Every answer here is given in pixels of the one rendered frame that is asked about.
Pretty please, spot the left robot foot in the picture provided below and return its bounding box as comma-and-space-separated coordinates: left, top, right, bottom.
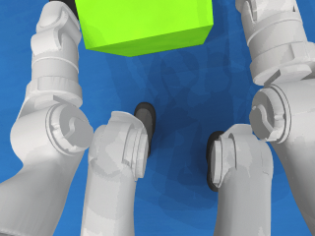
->
134, 102, 157, 158

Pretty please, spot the right robot forearm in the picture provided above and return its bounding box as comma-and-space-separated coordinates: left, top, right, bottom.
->
235, 0, 315, 87

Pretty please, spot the right robot foot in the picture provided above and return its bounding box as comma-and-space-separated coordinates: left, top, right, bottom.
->
206, 131, 224, 192

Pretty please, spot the left robot upper arm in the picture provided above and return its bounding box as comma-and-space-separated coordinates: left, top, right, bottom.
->
0, 103, 94, 236

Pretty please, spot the robot foot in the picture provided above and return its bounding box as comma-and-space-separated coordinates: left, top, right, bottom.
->
206, 131, 224, 192
134, 102, 157, 158

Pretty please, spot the carton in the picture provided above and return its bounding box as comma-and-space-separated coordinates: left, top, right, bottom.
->
75, 0, 214, 57

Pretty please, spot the left robot hand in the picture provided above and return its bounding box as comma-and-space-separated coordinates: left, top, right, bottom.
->
49, 0, 79, 20

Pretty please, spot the left robot forearm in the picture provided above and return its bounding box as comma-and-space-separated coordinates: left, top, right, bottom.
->
16, 1, 83, 121

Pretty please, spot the right robot upper arm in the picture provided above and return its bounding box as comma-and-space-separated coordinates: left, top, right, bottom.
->
249, 79, 315, 236

